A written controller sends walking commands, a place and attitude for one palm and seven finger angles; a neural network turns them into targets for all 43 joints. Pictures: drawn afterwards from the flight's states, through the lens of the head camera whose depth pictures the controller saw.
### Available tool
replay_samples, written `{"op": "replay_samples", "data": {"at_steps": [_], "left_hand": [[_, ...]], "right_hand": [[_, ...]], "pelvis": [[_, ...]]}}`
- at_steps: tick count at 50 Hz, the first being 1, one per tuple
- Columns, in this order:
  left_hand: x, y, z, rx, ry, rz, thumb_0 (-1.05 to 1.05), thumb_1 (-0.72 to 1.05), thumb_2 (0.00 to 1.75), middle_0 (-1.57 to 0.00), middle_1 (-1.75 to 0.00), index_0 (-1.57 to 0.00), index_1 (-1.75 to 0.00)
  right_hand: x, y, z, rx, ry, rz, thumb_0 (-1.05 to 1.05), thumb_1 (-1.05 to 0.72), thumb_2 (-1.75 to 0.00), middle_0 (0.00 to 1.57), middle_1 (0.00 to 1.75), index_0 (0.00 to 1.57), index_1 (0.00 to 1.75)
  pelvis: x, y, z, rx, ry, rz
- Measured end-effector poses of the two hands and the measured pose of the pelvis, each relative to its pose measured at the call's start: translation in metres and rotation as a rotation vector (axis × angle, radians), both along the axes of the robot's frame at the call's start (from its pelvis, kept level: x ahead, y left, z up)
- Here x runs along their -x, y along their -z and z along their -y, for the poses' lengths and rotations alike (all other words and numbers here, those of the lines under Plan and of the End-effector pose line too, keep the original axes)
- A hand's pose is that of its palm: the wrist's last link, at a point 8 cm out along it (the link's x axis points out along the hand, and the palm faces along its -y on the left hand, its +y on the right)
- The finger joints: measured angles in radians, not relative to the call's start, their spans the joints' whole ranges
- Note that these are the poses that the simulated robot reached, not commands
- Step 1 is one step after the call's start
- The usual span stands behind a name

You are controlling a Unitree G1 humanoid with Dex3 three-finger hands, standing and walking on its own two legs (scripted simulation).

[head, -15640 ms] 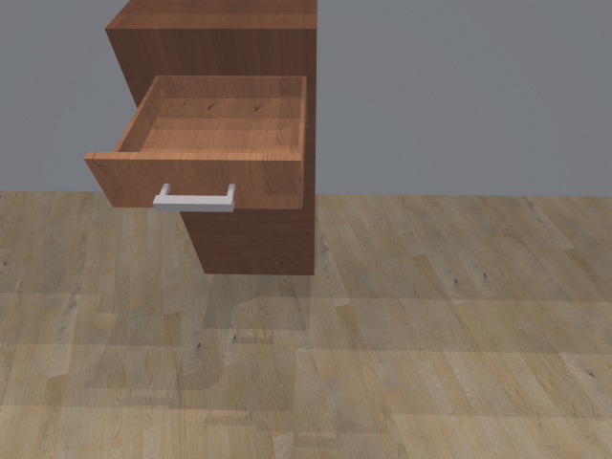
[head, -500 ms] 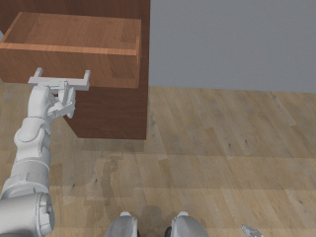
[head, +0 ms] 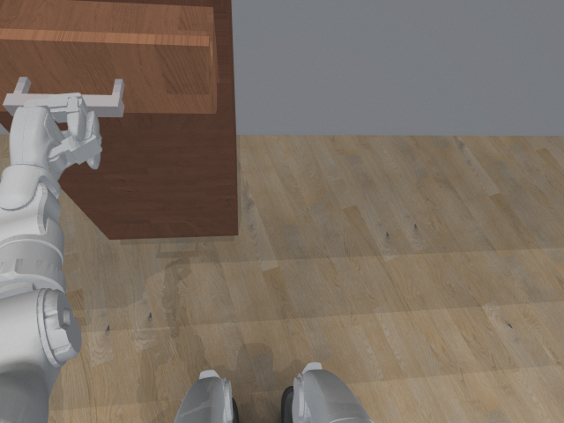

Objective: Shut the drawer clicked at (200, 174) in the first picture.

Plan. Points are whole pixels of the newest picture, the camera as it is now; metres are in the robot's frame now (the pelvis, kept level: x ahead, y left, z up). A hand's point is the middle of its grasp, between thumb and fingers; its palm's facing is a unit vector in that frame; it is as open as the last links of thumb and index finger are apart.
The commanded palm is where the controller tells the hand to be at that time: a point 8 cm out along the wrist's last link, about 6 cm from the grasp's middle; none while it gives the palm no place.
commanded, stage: push the drawer shut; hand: left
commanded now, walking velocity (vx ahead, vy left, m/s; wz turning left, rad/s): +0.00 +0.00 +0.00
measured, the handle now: (69, 95) +0.56 +0.26 +0.07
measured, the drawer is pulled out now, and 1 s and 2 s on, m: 0.08 0.00 0.00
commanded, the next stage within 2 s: pull the fist back off the drawer in 1.02 s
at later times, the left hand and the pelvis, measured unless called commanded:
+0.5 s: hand (98, 100) +0.55 +0.22 +0.07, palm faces +0.01 -1.00 -0.03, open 3.1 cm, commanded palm +0.55 +0.26 +0.07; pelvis +0.00 +0.01 -0.01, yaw -1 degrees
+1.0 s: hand (88, 90) +0.57 +0.24 +0.07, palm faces +0.01 -1.00 -0.04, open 3.3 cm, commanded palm +0.61 +0.24 +0.07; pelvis -0.01 +0.02 -0.03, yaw -1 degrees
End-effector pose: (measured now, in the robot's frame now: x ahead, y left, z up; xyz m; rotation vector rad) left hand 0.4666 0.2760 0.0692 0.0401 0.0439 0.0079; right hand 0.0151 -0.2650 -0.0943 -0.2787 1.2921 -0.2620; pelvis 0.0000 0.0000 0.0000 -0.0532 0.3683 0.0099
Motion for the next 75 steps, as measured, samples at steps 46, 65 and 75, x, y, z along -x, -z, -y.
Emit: {"op": "replay_samples", "data": {"at_steps": [46,65,75], "left_hand": [[-0.086,-0.001,-0.017,0.002,-0.001,-0.033,0.00,0.55,0.84,-1.40,-1.60,-1.39,-1.60],[-0.085,-0.004,-0.015,-0.006,-0.016,-0.035,0.04,0.55,0.87,-1.40,-1.60,-1.39,-1.60],[-0.085,-0.001,-0.016,-0.001,-0.010,-0.035,0.01,0.54,0.85,-1.40,-1.60,-1.39,-1.60]], "right_hand": [[0.079,-0.003,-0.029,0.029,0.059,-0.245,0.00,-0.90,-0.90,0.20,0.30,0.21,0.30],[0.097,-0.004,-0.031,0.052,0.036,-0.223,0.00,-0.90,-0.90,0.20,0.30,0.21,0.30],[0.099,-0.002,-0.033,0.038,0.050,-0.220,0.00,-0.90,-0.90,0.20,0.30,0.21,0.30]], "pelvis": [[0.009,0.022,-0.016,0.062,-0.015,-0.135],[0.024,0.029,-0.017,0.071,-0.020,-0.146],[0.024,0.030,-0.016,0.069,-0.009,-0.146]]}}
